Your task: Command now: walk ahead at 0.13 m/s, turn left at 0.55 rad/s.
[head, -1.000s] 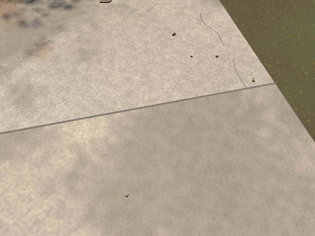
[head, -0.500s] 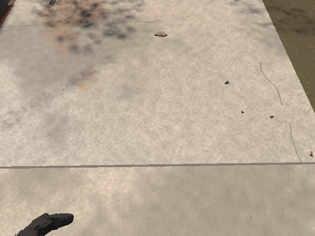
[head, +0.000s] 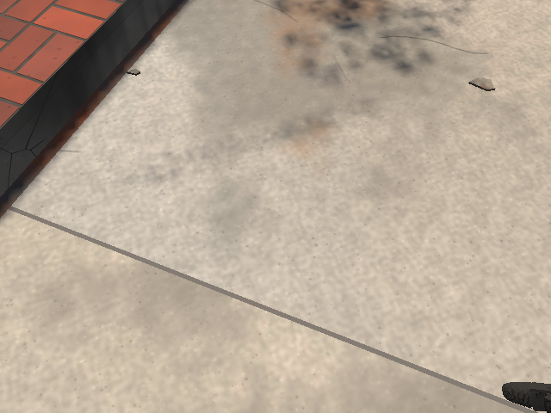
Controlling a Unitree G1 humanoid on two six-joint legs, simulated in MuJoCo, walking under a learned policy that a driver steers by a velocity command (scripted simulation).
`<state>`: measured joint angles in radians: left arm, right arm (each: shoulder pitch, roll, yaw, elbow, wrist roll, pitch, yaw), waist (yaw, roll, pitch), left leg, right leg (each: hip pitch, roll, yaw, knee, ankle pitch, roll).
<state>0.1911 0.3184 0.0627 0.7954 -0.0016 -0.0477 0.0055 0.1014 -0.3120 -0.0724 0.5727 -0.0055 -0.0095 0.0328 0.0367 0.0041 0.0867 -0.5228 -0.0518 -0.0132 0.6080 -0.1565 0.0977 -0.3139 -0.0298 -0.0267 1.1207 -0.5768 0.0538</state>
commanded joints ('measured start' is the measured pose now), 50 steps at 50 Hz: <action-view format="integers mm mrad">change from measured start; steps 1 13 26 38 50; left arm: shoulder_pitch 15 -35 -21 -16 -8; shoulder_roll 129 62 49 26 26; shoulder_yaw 17 -4 -17 -26 -29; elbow -91 -89 -71 -45 35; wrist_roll -10 4 18 12 9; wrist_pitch -6 52 6 13 11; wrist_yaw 4 27 5 1 1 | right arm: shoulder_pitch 103 34 71 93 87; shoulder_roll -157 -103 -35 -22 -24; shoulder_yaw -50 -17 7 -1 -5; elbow -60 -10 65 122 203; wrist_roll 18 -12 -16 -6 -3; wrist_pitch -8 16 24 21 29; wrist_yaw -9 -42 -43 -59 -77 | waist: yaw -61 -46 -40 -30 -32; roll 13 132 -72 8 -5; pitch -329 -213 -97 -129 -100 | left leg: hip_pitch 548 177 261 325 365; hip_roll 314 202 49 66 67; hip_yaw -454 -292 -140 -155 -151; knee -220 -279 -129 -111 -131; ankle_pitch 339 9 -9 153 161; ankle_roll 233 136 -56 -70 -83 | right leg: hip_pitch -393 -64 20 75 75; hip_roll -26 -21 -62 -29 -18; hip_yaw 124 75 123 90 84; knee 204 -331 -702 -659 -700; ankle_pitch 62 270 314 452 434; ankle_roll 2 16 -80 -84 -83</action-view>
